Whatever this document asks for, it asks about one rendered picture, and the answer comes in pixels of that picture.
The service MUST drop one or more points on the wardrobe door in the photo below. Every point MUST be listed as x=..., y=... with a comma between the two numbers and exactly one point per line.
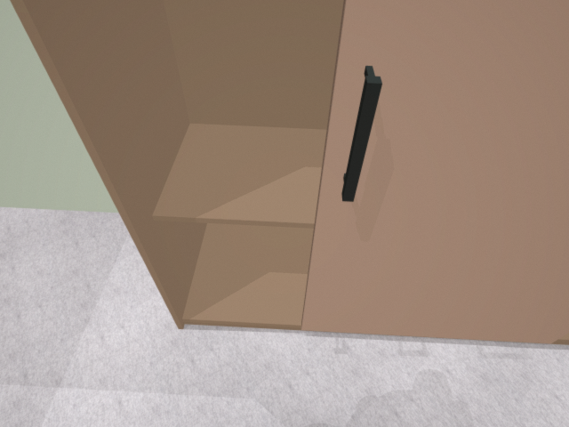
x=460, y=223

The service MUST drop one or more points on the handle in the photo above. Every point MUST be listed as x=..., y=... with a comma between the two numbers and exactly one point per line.
x=367, y=108

